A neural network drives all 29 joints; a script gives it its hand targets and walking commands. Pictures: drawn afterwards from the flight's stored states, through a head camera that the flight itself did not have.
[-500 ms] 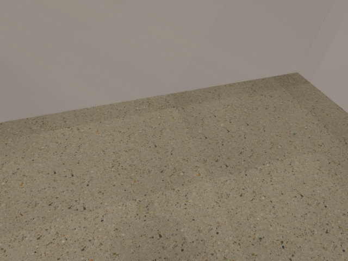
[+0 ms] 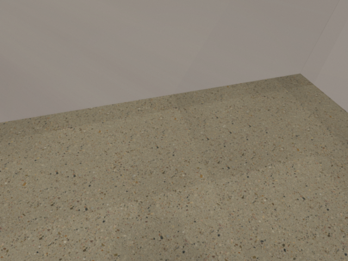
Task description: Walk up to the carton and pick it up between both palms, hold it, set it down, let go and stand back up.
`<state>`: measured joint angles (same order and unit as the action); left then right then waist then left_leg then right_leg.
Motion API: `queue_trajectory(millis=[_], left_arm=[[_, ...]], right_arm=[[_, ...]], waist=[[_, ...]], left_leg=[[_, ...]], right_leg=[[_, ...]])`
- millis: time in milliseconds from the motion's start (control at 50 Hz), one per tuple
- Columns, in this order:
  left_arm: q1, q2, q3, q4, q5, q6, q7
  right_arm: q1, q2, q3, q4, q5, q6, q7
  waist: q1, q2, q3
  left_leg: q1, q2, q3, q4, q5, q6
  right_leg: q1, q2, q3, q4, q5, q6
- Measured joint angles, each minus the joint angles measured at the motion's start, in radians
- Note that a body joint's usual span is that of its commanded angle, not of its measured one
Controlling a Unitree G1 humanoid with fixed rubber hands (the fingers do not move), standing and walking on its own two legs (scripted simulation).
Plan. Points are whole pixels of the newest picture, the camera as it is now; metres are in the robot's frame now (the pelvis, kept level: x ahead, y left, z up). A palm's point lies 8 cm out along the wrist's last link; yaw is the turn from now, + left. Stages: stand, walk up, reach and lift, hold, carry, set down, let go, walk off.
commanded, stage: stand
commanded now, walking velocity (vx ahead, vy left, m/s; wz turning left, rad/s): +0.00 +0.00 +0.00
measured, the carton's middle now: out of the picture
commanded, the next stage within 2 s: walk up in 0.08 s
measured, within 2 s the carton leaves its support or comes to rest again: neither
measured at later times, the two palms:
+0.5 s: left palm out of the picture -0.03 +0.27 -0.15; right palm out of the picture +0.05 -0.22 -0.13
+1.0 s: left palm out of the picture -0.02 +0.37 -0.13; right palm out of the picture +0.08 -0.12 -0.10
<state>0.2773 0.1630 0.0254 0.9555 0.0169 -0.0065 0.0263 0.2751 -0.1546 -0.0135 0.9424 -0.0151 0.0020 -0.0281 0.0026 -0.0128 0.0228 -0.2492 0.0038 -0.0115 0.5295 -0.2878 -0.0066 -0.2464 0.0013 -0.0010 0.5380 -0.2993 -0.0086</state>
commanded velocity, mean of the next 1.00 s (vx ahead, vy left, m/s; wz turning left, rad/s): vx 0.00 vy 0.00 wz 0.38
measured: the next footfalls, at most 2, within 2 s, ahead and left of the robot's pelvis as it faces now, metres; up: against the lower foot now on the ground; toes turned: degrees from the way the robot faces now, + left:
left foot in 0.62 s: +0.01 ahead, +0.16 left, +0.00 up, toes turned +18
right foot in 1.40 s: +0.07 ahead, -0.03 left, +0.00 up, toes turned +34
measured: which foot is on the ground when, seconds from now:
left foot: down 0.00-0.36, up 0.38-0.60, down 0.62-1.00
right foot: down 0.00-0.62, up 0.64-1.00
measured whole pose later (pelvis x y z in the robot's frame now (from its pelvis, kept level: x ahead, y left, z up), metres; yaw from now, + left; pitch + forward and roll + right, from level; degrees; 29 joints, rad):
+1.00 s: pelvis -0.03 +0.10 +0.01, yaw +22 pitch +2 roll -3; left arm 0.10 0.23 0.08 0.93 0.01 0.07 0.03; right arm 0.31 -0.17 -0.06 0.92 -0.02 0.00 -0.02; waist -0.03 -0.03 0.06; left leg -0.25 -0.09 -0.04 0.40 -0.17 0.11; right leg -0.53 -0.07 0.00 1.06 -0.27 0.06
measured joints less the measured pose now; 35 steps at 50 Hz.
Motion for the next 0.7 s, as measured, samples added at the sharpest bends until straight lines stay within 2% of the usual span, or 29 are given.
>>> queue_trajectory(millis=[300, 360, 380, 480, 520, 560, 600, 620, 640, 660, 700], left_arm=[[0.001, -0.016, -0.001, 0.098, -0.002, 0.003, 0.012], [-0.025, -0.009, 0.008, 0.082, -0.003, 0.009, 0.026], [-0.037, -0.003, 0.014, 0.073, -0.002, 0.010, 0.032], [-0.040, 0.039, 0.037, 0.053, 0.010, 0.011, 0.052], [-0.032, 0.049, 0.040, 0.056, 0.017, 0.012, 0.056], [-0.030, 0.057, 0.042, 0.059, 0.021, 0.010, 0.054], [-0.035, 0.069, 0.045, 0.062, 0.019, 0.012, 0.048], [-0.042, 0.082, 0.049, 0.067, 0.019, 0.014, 0.042], [-0.051, 0.097, 0.054, 0.071, 0.019, 0.020, 0.035], [-0.061, 0.104, 0.055, 0.071, 0.019, 0.029, 0.033], [-0.061, 0.087, 0.048, 0.055, 0.010, 0.049, 0.035]], right_arm=[[0.005, 0.012, -0.009, 0.104, 0.000, -0.001, -0.009], [0.016, 0.010, -0.017, 0.088, 0.004, 0.007, -0.003], [0.016, 0.006, -0.019, 0.084, 0.006, 0.013, -0.001], [-0.011, -0.020, -0.043, 0.052, -0.014, 0.037, 0.014], [-0.025, -0.035, -0.053, 0.033, -0.014, 0.033, 0.020], [-0.043, -0.047, -0.059, 0.013, -0.005, 0.028, 0.021], [-0.058, -0.052, -0.062, -0.004, 0.006, 0.016, 0.019], [-0.068, -0.045, -0.063, -0.004, 0.009, 0.006, 0.015], [-0.076, -0.032, -0.062, -0.003, 0.005, -0.002, 0.012], [-0.079, -0.021, -0.057, -0.006, 0.000, -0.007, 0.010], [-0.068, -0.022, -0.051, -0.015, -0.009, -0.004, 0.014]], waist=[[-0.003, 0.016, 0.005], [-0.026, 0.031, 0.024], [-0.025, 0.037, 0.034], [0.000, -0.011, 0.051], [0.003, -0.019, 0.046], [0.005, -0.018, 0.041], [-0.002, -0.018, 0.039], [-0.009, -0.038, 0.046], [-0.006, -0.071, 0.055], [0.004, -0.089, 0.060], [0.006, -0.053, 0.042]], left_leg=[[0.056, -0.001, 0.005, -0.041, 0.013, 0.003], [-0.014, -0.007, -0.049, 0.044, -0.006, 0.001], [-0.045, -0.008, -0.057, 0.086, -0.015, 0.002], [-0.200, 0.002, 0.073, 0.435, -0.238, 0.002], [-0.213, 0.018, 0.092, 0.454, -0.243, 0.004], [-0.188, 0.036, 0.088, 0.378, -0.202, 0.006], [-0.126, 0.049, 0.078, 0.215, -0.084, 0.005], [-0.100, 0.033, 0.084, 0.162, -0.031, 0.007], [-0.082, 0.004, 0.096, 0.152, -0.062, -0.006], [-0.084, -0.014, 0.108, 0.170, -0.085, 0.009], [-0.092, -0.008, 0.099, 0.175, -0.089, 0.064]], right_leg=[[0.056, -0.001, 0.004, -0.044, 0.017, 0.005], [0.031, -0.006, -0.049, -0.008, 0.000, 0.009], [0.022, -0.008, -0.069, 0.006, -0.008, 0.009], [0.002, -0.071, -0.119, 0.033, -0.023, 0.014], [0.009, -0.094, -0.140, 0.015, -0.014, 0.033], [0.006, -0.111, -0.159, 0.022, -0.016, 0.058], [-0.010, -0.131, -0.176, 0.076, -0.045, 0.083], [-0.024, -0.160, -0.176, 0.131, -0.075, 0.092], [-0.048, -0.184, -0.145, 0.208, -0.128, 0.084], [-0.084, -0.184, -0.111, 0.298, -0.194, 0.082], [-0.149, -0.131, -0.093, 0.446, -0.284, 0.075]])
